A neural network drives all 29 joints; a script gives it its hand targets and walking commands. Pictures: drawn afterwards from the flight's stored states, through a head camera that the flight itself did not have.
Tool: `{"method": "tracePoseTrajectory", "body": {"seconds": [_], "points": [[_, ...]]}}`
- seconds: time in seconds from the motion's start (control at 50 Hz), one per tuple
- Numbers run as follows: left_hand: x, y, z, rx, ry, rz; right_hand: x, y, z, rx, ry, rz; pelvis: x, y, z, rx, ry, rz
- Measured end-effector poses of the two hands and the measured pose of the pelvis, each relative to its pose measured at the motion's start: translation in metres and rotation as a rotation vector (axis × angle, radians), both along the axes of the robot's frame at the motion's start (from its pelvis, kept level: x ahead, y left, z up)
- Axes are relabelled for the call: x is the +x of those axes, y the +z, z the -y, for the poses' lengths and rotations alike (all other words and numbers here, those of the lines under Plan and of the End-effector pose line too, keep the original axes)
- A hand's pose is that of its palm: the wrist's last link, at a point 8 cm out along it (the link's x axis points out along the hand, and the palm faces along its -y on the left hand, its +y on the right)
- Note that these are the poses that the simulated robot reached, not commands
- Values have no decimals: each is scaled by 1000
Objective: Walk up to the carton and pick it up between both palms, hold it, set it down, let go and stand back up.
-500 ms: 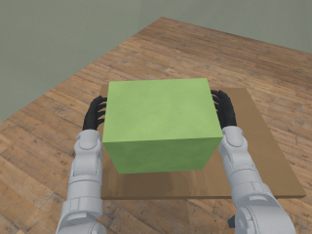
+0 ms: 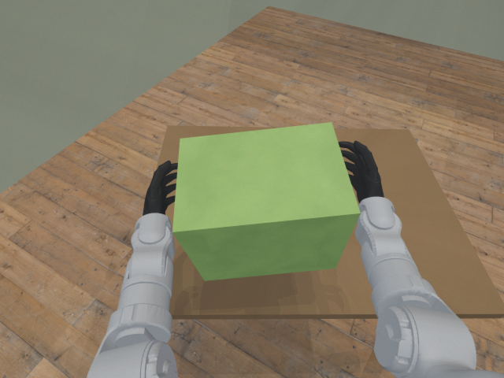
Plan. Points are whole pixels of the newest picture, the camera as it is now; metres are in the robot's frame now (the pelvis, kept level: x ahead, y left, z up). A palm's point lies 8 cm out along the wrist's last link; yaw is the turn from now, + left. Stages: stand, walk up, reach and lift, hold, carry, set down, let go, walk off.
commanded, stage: set down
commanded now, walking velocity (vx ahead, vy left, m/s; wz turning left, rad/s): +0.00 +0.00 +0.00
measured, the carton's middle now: (263, 207) +0.41 +0.01 +0.02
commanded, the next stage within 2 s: none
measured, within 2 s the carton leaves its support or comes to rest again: neither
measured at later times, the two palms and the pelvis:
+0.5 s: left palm (170, 219) +0.38 +0.18 +0.02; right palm (362, 195) +0.43 -0.16 +0.05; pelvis +0.01 +0.00 +0.00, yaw -1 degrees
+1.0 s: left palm (172, 227) +0.38 +0.18 -0.01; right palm (355, 196) +0.44 -0.16 +0.03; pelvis -0.01 +0.00 -0.01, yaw -2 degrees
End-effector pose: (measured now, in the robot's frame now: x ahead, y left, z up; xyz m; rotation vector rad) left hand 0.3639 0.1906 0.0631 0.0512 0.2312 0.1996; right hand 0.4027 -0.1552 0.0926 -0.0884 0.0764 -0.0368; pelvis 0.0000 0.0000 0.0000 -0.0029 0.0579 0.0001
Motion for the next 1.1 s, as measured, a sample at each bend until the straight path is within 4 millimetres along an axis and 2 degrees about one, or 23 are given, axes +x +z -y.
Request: {"method": "tracePoseTrajectory", "body": {"seconds": [0.26, 0.52, 0.78, 1.1], "points": [[13, -22, 11, -4, 3, -31, 16, -21, 10, -1, 5, -33, 8, -1, 1, -3, -11, -77], [13, -47, 11, -16, 26, -57, 23, -45, 9, -1, 26, -62, 5, -4, 2, -3, -19, -174], [10, -56, 7, -20, 62, -62, 34, -50, 3, 5, 62, -75, -2, -7, 2, -5, -26, -254], [16, -82, 11, -46, 56, -105, 39, -70, 7, 9, 52, -127, -5, -12, 2, -4, -29, -343]]}}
